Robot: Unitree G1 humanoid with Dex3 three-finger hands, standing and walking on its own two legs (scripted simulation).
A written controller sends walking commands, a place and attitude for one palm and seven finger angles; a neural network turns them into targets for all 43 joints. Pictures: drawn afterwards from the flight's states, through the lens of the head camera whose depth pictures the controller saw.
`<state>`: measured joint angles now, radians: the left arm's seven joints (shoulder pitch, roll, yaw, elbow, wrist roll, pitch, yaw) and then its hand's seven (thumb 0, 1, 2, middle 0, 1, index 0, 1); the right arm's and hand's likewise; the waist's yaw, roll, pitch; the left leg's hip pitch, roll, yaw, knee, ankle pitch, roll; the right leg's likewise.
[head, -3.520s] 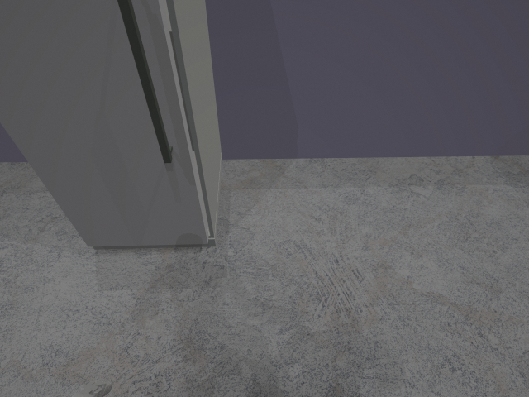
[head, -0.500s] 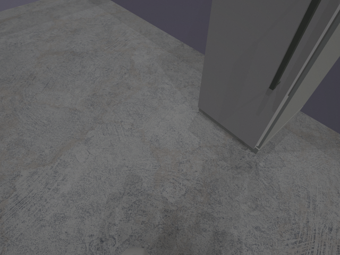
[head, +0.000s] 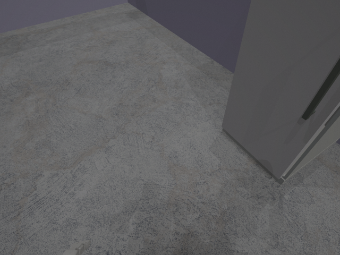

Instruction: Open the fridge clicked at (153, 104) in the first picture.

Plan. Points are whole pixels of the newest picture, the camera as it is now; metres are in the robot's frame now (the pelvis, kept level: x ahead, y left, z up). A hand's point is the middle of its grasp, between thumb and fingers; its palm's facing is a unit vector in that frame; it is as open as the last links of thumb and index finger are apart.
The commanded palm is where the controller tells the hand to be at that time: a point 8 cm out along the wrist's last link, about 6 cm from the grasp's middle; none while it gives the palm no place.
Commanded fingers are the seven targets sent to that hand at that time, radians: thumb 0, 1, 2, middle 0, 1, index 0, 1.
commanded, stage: walk to a spot facing it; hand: right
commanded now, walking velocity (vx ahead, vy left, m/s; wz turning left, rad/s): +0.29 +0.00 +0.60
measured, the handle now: out of the picture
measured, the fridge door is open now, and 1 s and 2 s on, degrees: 0 0 0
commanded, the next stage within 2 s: none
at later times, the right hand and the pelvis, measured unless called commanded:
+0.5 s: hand (218, 194) +0.33 -0.14 -0.17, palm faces -0.34 +0.93 -0.14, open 7.4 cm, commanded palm none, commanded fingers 0.00 -0.90 -0.90 0.20 0.30 0.20 0.30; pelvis +0.17 -0.01 +0.00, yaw +19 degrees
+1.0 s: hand (198, 154) +0.47 -0.09 -0.15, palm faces -0.45 +0.86 -0.24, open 7.3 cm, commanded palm none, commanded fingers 0.00 -0.90 -0.90 0.20 0.30 0.20 0.30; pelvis +0.36 +0.07 +0.01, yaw +35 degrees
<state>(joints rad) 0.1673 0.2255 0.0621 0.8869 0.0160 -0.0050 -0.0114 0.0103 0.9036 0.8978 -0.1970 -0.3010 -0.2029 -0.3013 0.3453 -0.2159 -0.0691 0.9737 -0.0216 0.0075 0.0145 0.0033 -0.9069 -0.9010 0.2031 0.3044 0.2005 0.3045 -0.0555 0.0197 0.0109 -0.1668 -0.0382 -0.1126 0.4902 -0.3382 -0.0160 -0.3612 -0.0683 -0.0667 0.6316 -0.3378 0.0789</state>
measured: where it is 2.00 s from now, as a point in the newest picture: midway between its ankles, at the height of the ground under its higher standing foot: (157, 209)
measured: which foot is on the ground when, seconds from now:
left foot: down 0.00-0.02, up 0.04-0.56, down 0.58-1.00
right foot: down 0.00-0.58, up 0.60-1.00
